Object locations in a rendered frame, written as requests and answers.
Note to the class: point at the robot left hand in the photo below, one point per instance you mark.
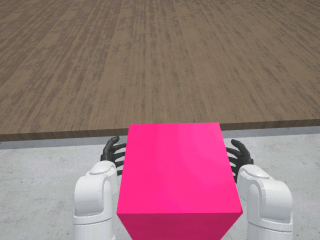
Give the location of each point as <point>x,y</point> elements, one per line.
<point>109,150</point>

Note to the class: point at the carton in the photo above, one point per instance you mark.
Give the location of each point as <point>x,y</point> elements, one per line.
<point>177,183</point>

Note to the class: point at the right robot forearm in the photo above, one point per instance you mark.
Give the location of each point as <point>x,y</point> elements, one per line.
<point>269,204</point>

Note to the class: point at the robot right hand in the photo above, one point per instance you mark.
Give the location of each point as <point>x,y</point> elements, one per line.
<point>243,157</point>

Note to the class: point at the left robot forearm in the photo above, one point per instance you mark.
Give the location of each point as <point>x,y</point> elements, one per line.
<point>92,203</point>

